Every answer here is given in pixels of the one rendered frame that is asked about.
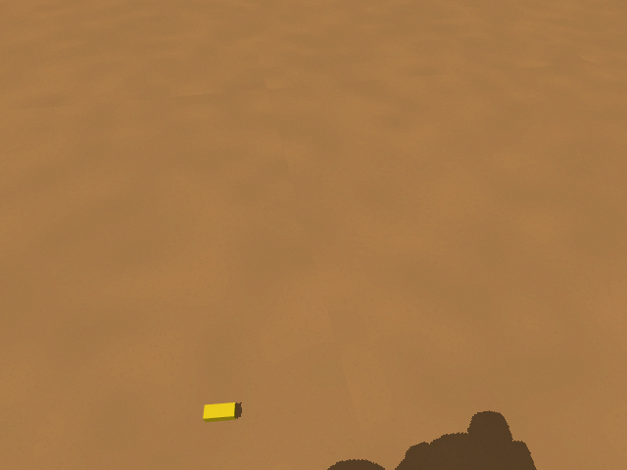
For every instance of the small box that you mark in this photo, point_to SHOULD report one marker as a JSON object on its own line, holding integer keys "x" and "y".
{"x": 219, "y": 412}

